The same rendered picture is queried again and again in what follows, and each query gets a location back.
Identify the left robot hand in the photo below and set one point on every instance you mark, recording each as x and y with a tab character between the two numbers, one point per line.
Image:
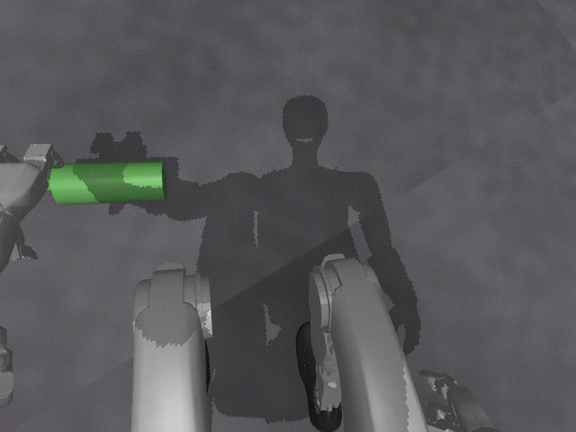
22	185

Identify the right robot foot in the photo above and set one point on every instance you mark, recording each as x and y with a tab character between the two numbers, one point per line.
322	420

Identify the bottle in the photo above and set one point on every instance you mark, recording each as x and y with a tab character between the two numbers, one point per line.
121	182

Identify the right robot hand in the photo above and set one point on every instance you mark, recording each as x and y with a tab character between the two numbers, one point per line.
464	413

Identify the left robot arm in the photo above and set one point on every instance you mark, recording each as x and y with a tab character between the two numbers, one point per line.
9	232

